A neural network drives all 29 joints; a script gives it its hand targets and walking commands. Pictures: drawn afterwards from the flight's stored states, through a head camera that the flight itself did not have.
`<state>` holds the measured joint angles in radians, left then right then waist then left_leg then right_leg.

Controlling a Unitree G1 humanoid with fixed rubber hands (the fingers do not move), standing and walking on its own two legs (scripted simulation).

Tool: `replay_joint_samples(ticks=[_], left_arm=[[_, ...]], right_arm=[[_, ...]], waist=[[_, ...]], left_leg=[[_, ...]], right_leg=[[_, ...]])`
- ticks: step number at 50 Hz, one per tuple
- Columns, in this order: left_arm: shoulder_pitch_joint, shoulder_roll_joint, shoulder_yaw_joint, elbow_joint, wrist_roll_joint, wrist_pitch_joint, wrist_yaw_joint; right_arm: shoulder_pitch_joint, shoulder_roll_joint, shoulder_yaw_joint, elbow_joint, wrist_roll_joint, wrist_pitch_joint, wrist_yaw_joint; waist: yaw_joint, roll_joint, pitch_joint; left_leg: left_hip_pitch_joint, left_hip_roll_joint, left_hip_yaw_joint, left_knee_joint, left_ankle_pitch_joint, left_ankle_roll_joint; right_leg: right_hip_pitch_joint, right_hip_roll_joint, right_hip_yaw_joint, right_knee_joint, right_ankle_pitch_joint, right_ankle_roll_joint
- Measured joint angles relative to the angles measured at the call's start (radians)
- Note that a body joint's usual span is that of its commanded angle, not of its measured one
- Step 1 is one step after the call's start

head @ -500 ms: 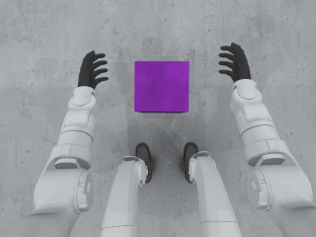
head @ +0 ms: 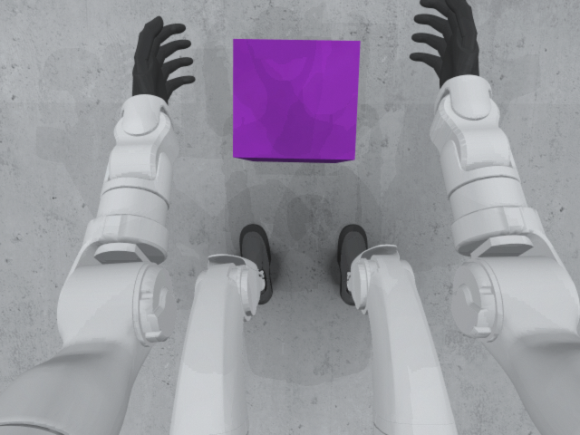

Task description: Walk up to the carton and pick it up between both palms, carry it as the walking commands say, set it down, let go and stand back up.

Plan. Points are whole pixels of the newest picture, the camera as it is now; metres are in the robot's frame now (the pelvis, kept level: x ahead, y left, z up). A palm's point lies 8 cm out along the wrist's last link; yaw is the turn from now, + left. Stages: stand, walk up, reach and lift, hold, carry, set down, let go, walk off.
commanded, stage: reach and lift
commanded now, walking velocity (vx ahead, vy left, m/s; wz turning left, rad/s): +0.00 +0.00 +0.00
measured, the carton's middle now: (295, 114) +0.50 -0.01 -0.46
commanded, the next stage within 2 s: none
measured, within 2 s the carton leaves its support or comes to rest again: neither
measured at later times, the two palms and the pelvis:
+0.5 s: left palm (192, 116) +0.49 +0.16 -0.34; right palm (408, 107) +0.48 -0.20 -0.34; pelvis -0.03 +0.00 -0.13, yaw +0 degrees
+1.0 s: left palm (203, 107) +0.52 +0.16 -0.39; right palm (407, 96) +0.50 -0.22 -0.38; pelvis -0.03 +0.00 -0.20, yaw +0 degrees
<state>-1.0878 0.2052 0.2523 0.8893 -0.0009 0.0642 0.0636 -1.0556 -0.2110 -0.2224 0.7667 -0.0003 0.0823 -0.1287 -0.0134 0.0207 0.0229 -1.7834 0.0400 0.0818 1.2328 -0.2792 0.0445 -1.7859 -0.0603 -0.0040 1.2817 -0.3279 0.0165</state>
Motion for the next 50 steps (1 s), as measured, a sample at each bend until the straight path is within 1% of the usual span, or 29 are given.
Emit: replay_joint_samples(ticks=[3,7,13,18,21,24,26,28,30,34,36,40,42,46,50], left_arm=[[-0.037,0.012,0.000,0.000,-0.005,0.018,0.012],[-0.064,0.030,0.000,0.005,-0.035,0.027,0.027],[-0.102,0.059,-0.035,-0.001,-0.097,0.027,0.044],[-0.149,0.090,-0.076,-0.082,-0.162,0.036,0.065],[-0.212,0.127,-0.102,-0.172,-0.199,0.060,0.081],[-0.213,0.136,-0.126,-0.186,-0.231,0.115,0.095],[-0.213,0.136,-0.143,-0.182,-0.244,0.140,0.100],[-0.220,0.136,-0.160,-0.151,-0.245,0.137,0.101],[-0.253,0.136,-0.168,-0.064,-0.244,0.121,0.101],[-0.320,0.136,-0.171,0.115,-0.225,0.085,0.093],[-0.338,0.136,-0.178,0.171,-0.219,0.066,0.084],[-0.379,0.153,-0.207,0.256,-0.218,0.046,0.070],[-0.393,0.171,-0.212,0.262,-0.219,0.036,0.070],[-0.405,0.183,-0.235,0.262,-0.250,0.003,0.070],[-0.406,0.183,-0.248,0.262,-0.257,-0.006,0.070]], right_arm=[[-0.038,-0.008,0.000,0.002,0.000,0.017,-0.013],[-0.064,-0.017,0.000,0.020,0.005,0.024,-0.025],[-0.097,-0.031,0.000,0.020,0.051,0.025,-0.039],[-0.173,-0.064,0.000,0.015,0.103,0.026,-0.059],[-0.245,-0.102,0.000,-0.044,0.142,0.042,-0.074],[-0.232,-0.110,0.000,-0.063,0.179,0.081,-0.084],[-0.214,-0.111,0.002,-0.064,0.185,0.106,-0.086],[-0.203,-0.110,0.006,-0.063,0.185,0.110,-0.084],[-0.220,-0.111,0.006,-0.032,0.185,0.096,-0.075],[-0.311,-0.112,0.006,0.115,0.185,0.057,-0.047],[-0.351,-0.112,0.006,0.184,0.185,0.040,-0.035],[-0.396,-0.112,0.006,0.280,0.185,0.008,-0.026],[-0.419,-0.120,0.006,0.321,0.185,0.006,-0.025],[-0.419,-0.146,0.011,0.324,0.185,-0.031,-0.025],[-0.405,-0.158,0.040,0.325,0.185,-0.040,-0.022]], waist=[[-0.001,0.000,0.019],[-0.003,0.000,0.037],[-0.004,0.000,0.153],[-0.006,0.000,0.331],[-0.006,0.000,0.518],[-0.006,0.000,0.516],[-0.006,0.000,0.510],[-0.006,0.000,0.506],[-0.007,0.000,0.502],[-0.012,0.000,0.499],[-0.013,0.000,0.499],[-0.015,0.000,0.498],[-0.020,-0.001,0.499],[-0.024,-0.001,0.499],[-0.026,-0.001,0.499]], left_leg=[[-0.064,0.000,-0.007,0.090,-0.024,0.000],[-0.140,0.000,-0.015,0.202,-0.058,0.000],[-0.182,0.003,-0.022,0.351,-0.110,0.000],[-0.182,0.003,-0.025,0.452,-0.136,0.000],[-0.144,0.003,-0.029,0.511,-0.143,0.000],[-0.203,0.003,-0.033,0.572,-0.146,0.000],[-0.218,0.003,-0.036,0.615,-0.153,0.000],[-0.223,0.004,-0.039,0.652,-0.161,0.000],[-0.229,0.004,-0.040,0.681,-0.164,0.000],[-0.253,0.005,-0.043,0.726,-0.164,0.000],[-0.272,0.005,-0.044,0.746,-0.163,0.000],[-0.318,0.005,-0.047,0.780,-0.164,0.000],[-0.335,0.005,-0.048,0.795,-0.167,0.000],[-0.352,0.004,-0.049,0.823,-0.180,0.000],[-0.353,0.004,-0.050,0.835,-0.190,0.000]], right_leg=[[-0.061,0.000,0.000,0.091,-0.027,-0.003],[-0.131,0.000,0.000,0.202,-0.066,-0.006],[-0.168,0.000,0.003,0.348,-0.119,-0.008],[-0.164,0.000,0.008,0.449,-0.148,-0.008],[-0.122,0.000,0.008,0.506,-0.158,-0.008],[-0.177,0.000,0.008,0.566,-0.163,-0.008],[-0.189,0.000,0.008,0.607,-0.172,-0.008],[-0.191,0.000,0.008,0.643,-0.182,-0.008],[-0.195,0.000,0.008,0.671,-0.186,-0.008],[-0.217,0.000,0.008,0.716,-0.186,-0.008],[-0.235,0.000,0.008,0.736,-0.187,-0.008],[-0.280,0.000,0.008,0.772,-0.191,-0.008],[-0.296,0.000,0.008,0.787,-0.195,-0.008],[-0.310,0.000,0.008,0.813,-0.209,-0.008],[-0.311,0.000,0.008,0.826,-0.220,-0.008]])
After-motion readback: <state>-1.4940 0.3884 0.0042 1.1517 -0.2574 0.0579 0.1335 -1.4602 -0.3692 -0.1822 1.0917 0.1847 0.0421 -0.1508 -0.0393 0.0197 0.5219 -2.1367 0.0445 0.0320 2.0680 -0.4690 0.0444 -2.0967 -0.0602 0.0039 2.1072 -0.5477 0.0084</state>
